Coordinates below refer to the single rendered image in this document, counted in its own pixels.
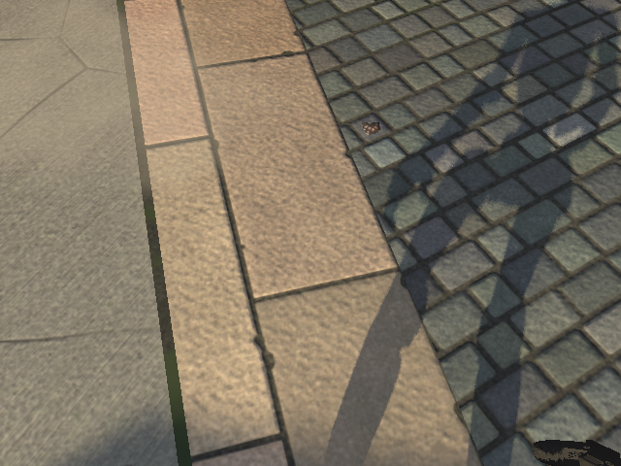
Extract robot right hand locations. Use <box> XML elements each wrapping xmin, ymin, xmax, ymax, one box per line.
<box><xmin>533</xmin><ymin>440</ymin><xmax>621</xmax><ymax>466</ymax></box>

